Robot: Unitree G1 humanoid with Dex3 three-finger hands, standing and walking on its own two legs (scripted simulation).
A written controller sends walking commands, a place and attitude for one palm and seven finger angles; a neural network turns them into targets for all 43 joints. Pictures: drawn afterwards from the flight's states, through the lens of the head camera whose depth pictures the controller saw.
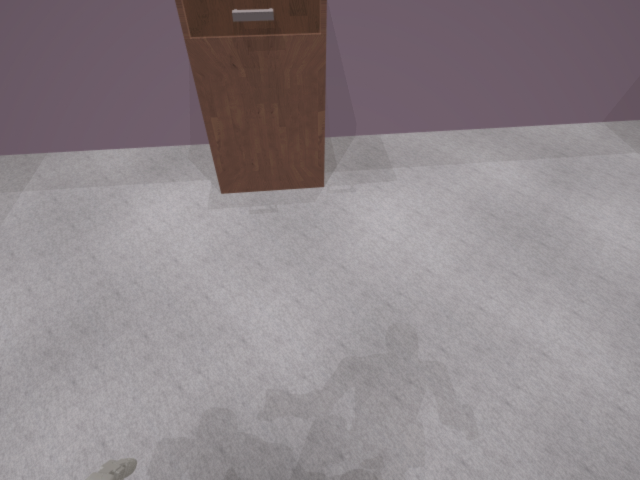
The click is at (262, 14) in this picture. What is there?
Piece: drawer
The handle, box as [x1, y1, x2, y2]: [232, 8, 273, 21]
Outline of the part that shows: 272,9 234,9 232,10 233,21 273,19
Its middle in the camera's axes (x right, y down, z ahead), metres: -0.23 -0.77 +1.31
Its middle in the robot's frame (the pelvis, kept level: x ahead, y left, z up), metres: +1.49 +0.30 +0.04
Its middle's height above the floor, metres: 0.81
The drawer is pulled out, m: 0.00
